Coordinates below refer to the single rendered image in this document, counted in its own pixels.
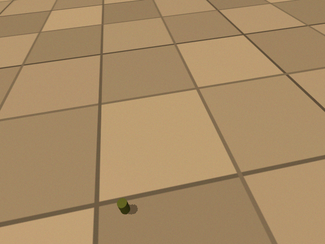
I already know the can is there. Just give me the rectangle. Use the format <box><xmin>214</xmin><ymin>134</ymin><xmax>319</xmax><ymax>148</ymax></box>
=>
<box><xmin>117</xmin><ymin>198</ymin><xmax>130</xmax><ymax>215</ymax></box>

